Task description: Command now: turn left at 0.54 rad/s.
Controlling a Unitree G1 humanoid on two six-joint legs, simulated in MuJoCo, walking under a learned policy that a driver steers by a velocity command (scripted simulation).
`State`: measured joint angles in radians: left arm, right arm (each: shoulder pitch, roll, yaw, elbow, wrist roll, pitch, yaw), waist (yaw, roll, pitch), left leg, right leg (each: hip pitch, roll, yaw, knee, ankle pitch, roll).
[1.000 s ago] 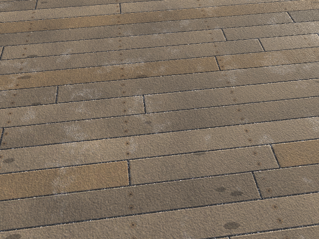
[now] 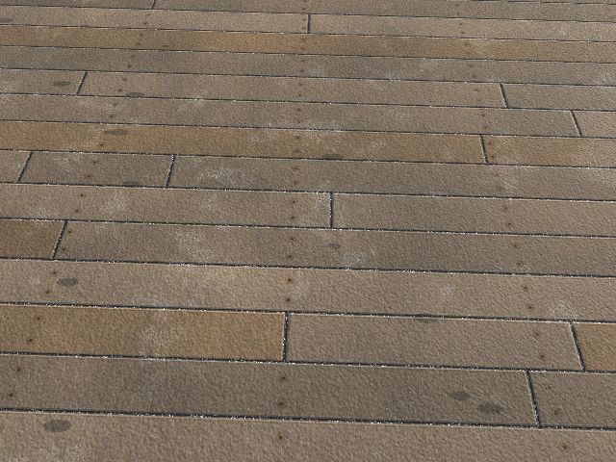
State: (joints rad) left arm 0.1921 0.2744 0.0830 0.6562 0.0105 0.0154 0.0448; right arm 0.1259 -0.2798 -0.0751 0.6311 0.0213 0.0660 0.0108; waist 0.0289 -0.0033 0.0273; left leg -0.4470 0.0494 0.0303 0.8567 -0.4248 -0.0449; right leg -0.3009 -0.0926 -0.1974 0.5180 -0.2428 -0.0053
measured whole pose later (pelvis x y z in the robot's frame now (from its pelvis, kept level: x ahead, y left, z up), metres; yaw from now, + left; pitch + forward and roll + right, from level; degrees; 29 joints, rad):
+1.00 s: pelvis +0.01 -0.03 +0.01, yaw -12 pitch +3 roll +3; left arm 0.30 0.25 0.05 0.63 0.00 -0.01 0.01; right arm 0.15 -0.30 -0.10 0.67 -0.01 -0.02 -0.03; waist 0.01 0.03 -0.02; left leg -0.60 0.02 -0.03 1.12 -0.27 -0.03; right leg -0.29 0.05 0.05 0.49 -0.25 -0.09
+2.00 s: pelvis +0.43 -0.09 +0.00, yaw +1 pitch +2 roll -1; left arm 0.08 0.24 0.04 0.64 0.02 -0.06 0.00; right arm 0.29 -0.33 -0.07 0.70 0.02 0.02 -0.03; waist -0.03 0.03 0.07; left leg -0.50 -0.01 -0.07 1.22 -0.50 -0.07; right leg -0.37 0.00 -0.04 0.47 -0.14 -0.02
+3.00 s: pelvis +0.48 -0.08 +0.01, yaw -11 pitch +1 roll +3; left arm 0.20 0.30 0.06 0.70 -0.01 0.02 0.03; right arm 0.09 -0.31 -0.10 0.73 0.01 0.02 -0.05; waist 0.01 0.02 0.06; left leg -0.47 -0.02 -0.09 0.91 -0.35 -0.10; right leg -0.23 0.05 0.12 0.43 -0.21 -0.06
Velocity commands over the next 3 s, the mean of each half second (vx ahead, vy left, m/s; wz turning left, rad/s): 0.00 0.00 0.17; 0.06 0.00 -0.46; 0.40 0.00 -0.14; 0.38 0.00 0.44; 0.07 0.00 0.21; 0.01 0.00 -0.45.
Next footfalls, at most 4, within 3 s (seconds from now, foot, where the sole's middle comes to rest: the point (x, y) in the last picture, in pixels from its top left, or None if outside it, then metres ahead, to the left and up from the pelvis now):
0.06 left None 0.03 0.13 -0.77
0.44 right None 0.03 -0.10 -0.77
1.38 left None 0.30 0.06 -0.77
1.84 right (420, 427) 0.54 -0.20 -0.77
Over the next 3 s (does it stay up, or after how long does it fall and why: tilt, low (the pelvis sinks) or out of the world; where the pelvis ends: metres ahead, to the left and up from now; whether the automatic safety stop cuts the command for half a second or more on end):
stays up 0.48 -0.08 0.01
